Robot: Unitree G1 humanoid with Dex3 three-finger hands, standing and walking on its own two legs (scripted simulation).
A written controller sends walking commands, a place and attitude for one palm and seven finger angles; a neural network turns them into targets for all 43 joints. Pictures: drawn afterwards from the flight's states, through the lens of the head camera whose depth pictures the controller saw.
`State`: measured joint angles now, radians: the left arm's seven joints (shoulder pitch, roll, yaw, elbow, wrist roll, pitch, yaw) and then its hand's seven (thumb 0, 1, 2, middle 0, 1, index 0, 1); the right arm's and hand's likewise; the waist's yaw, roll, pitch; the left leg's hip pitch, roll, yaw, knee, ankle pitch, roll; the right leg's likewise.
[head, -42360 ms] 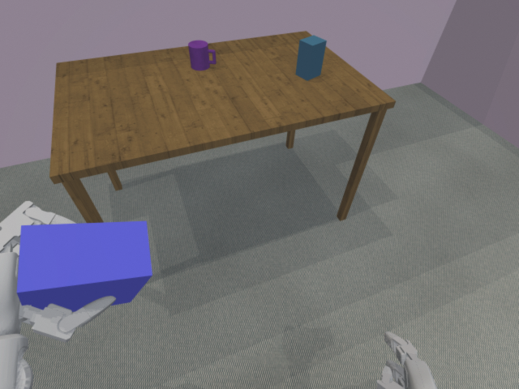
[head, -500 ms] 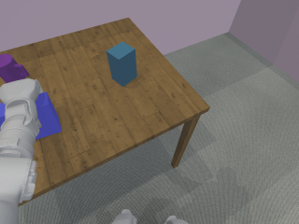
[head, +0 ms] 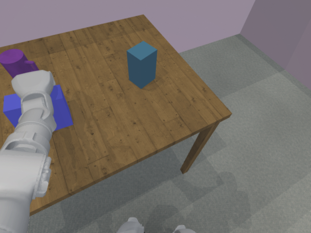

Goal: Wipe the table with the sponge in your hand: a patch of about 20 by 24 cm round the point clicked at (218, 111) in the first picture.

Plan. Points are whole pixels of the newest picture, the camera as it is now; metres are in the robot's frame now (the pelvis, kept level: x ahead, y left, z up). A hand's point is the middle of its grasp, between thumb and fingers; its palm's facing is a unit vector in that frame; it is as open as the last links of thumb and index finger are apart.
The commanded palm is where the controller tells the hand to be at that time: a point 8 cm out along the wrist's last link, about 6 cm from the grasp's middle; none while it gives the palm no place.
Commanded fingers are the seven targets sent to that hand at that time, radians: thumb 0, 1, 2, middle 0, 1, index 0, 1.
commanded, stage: wipe back along the third lane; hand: left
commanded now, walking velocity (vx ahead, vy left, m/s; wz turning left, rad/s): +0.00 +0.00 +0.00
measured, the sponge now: (44, 116) +0.43 +0.33 -0.01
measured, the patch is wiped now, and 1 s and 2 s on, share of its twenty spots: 1.00 1.00 1.00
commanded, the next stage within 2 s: none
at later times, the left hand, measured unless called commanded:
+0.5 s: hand (44, 105) +0.43 +0.31 +0.04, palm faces -0.05 +0.03 -1.00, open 10.5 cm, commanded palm +0.39 +0.26 +0.06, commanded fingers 0.00 0.10 1.30 -1.20 -1.60 -1.20 -1.60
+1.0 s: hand (51, 117) +0.39 +0.28 +0.05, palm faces -0.01 -0.02 -1.00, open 10.5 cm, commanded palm +0.34 +0.24 +0.06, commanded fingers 0.00 0.10 1.30 -1.20 -1.60 -1.20 -1.60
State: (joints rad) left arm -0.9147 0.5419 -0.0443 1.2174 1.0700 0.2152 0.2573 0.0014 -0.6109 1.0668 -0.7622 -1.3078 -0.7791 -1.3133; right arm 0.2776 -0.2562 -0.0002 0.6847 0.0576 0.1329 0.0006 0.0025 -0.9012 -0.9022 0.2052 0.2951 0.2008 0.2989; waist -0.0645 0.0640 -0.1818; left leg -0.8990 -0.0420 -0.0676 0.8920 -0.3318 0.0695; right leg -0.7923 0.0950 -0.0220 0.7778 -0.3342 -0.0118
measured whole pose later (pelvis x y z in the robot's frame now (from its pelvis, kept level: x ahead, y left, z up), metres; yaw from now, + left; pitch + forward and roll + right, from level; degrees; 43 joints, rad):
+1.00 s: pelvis +0.06 +0.01 +0.03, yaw +2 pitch +11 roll -4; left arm -0.34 0.30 -0.24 0.56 1.00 0.49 0.31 0.00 -0.49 1.03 -0.62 -1.43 -0.64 -1.44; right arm 0.10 -0.24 0.01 0.61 0.09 0.23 0.04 0.01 -0.90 -0.90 0.20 0.29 0.20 0.30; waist 0.06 0.07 -0.19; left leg -0.53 -0.08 -0.06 0.72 -0.37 0.09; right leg -0.41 0.06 -0.01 0.60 -0.37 -0.01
